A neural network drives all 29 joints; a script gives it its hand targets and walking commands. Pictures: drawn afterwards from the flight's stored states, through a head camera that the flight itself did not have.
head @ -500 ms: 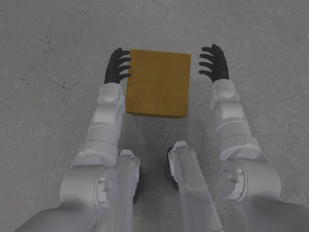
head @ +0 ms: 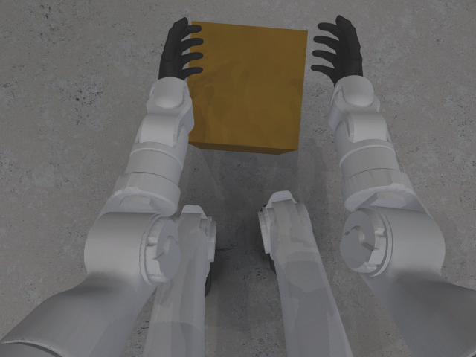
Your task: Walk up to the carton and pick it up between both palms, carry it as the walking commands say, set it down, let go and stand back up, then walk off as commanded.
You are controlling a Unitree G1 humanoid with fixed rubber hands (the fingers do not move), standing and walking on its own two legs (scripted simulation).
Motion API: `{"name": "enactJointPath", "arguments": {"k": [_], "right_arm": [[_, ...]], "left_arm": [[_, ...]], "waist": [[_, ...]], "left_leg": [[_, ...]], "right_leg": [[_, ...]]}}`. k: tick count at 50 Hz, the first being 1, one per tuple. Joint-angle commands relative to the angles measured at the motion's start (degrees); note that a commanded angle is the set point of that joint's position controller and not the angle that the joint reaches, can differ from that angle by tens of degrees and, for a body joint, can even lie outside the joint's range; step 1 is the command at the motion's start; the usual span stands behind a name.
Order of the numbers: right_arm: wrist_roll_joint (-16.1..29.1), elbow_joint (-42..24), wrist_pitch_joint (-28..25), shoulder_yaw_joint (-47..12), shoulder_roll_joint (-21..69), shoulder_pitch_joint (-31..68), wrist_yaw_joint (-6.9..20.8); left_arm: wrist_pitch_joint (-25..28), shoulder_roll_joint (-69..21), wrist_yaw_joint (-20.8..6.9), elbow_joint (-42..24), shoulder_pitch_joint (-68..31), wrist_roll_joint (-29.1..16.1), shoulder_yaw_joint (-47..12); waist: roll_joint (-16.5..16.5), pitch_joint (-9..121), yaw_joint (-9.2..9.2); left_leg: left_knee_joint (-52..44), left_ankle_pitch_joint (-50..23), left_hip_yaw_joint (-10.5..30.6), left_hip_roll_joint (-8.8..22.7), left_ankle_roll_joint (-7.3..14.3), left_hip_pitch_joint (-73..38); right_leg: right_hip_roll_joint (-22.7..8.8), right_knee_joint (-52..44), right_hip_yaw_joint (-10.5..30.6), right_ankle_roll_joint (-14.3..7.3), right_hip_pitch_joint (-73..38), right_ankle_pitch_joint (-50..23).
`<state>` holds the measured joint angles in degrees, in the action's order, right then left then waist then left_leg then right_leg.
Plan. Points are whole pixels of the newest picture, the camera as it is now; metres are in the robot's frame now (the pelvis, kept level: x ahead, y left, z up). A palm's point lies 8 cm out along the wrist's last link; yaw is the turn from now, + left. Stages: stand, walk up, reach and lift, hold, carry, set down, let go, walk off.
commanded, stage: set down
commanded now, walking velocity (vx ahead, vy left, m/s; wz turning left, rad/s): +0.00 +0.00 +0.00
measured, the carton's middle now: (243, 101) +0.52 -0.05 -0.38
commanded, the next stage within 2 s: none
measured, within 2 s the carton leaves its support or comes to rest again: neither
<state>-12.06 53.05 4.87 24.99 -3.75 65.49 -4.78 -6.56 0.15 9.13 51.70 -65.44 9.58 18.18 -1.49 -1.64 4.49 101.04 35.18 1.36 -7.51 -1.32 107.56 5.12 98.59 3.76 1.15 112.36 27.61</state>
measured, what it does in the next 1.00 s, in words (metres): lowers itself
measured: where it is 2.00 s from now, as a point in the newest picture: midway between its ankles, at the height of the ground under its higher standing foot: (239, 262)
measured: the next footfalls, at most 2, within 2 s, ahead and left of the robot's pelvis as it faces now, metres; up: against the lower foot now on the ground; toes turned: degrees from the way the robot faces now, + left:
none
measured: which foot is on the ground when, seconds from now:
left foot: down 0.00-1.00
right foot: down 0.00-1.00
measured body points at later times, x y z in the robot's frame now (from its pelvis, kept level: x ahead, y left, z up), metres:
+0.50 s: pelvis -0.02 +0.00 -0.07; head +0.31 -0.03 +0.24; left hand +0.55 +0.04 -0.17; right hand +0.52 -0.20 -0.18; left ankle +0.07 +0.11 -0.47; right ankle +0.11 -0.11 -0.47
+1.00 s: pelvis -0.02 +0.00 -0.10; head +0.30 -0.03 +0.21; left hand +0.57 +0.04 -0.17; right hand +0.54 -0.21 -0.18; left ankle +0.07 +0.11 -0.47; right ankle +0.11 -0.11 -0.47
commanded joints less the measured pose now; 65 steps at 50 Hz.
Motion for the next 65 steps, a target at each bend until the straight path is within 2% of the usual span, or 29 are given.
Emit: {"name": "enactJointPath", "arguments": {"k": [1, 14, 18, 26, 36, 46, 65], "right_arm": [[-0.06, -5.34, -0.72, -0.79, -2.90, 14.72, -0.37], [0.08, -3.68, -0.19, -0.85, -3.42, 21.02, -1.18], [-1.83, 2.02, 1.65, 0.75, -1.64, 19.75, -0.02], [-6.23, 5.90, 3.45, 5.66, 0.02, 21.84, 2.87], [-9.04, 9.02, 5.73, 8.18, 3.05, 22.14, 5.39], [-9.10, 10.50, 7.08, 8.29, 2.94, 21.22, 6.37], [-6.87, 14.11, 7.22, 6.38, -0.36, 18.87, 6.16]], "left_arm": [[0.79, 1.47, 0.05, -4.93, -15.18, -0.06, -0.87], [0.22, 3.41, 0.25, -1.76, -22.65, -0.68, -0.74], [-1.40, 3.18, -0.62, 3.40, -22.02, 1.01, 0.84], [-3.34, 0.33, -2.85, 8.79, -24.56, 4.54, 4.15], [-4.86, -2.09, -4.88, 12.17, -25.52, 7.39, 6.62], [-5.71, -0.89, -5.70, 12.84, -24.73, 7.91, 6.86], [-5.79, 4.09, -6.36, 16.26, -22.96, 6.61, 4.68]], "waist": [[0.51, 56.56, 1.53], [0.79, 55.79, 1.71], [0.66, 49.52, 1.08], [-0.10, 42.16, 1.25], [-0.59, 37.49, 1.04], [-0.73, 34.56, 1.06], [-0.61, 28.81, 1.37]], "left_leg": [[-8.09, -12.91, -3.80, -2.31, -1.29, -15.82], [-1.07, -10.49, -4.54, -2.33, -1.04, -8.70], [-0.45, -5.76, -5.14, -2.24, -1.14, -5.54], [2.16, -3.08, -4.96, -1.97, -1.70, -1.12], [4.53, -2.38, -5.14, -1.55, -2.20, 0.68], [5.57, -1.43, -5.37, -1.26, -2.10, 1.81], [7.66, 0.73, -4.82, -0.73, -1.23, 4.52]], "right_leg": [[2.02, -5.37, -4.49, 0.38, -42.19, -19.38], [1.81, 0.62, -5.11, 0.33, -38.05, -17.82], [1.63, 0.92, -5.70, 0.43, -33.23, -11.68], [1.69, 3.35, -6.99, 0.32, -24.43, -5.84], [1.73, 5.16, -8.01, 0.57, -18.82, -2.96], [1.60, 5.70, -8.41, 0.69, -16.13, -1.25], [1.07, 6.48, -8.26, 0.66, -12.91, 1.17]]}}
